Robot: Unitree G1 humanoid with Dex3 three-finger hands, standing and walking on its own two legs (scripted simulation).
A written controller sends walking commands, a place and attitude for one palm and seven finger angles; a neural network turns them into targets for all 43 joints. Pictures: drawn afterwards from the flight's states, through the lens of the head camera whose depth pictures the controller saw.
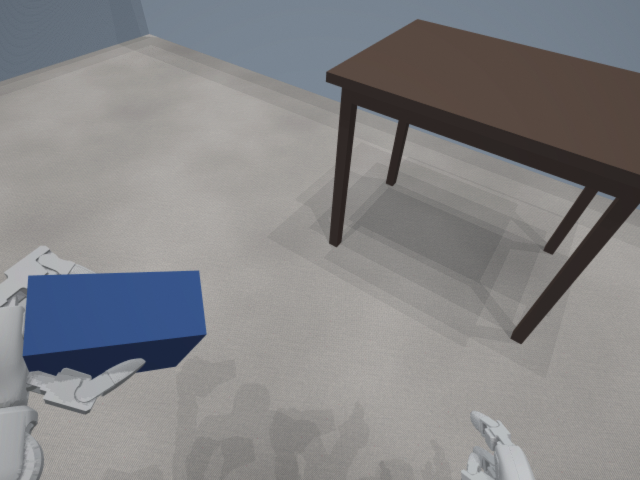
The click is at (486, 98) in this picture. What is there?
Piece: table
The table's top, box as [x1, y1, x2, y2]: [326, 19, 639, 188]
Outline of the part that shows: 326,72 326,81 639,188 639,73 418,19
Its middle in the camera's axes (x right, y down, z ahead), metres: +0.58 -0.48 +1.19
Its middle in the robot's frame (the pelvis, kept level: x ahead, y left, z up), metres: +1.24 -0.51 -0.02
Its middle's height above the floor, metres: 0.75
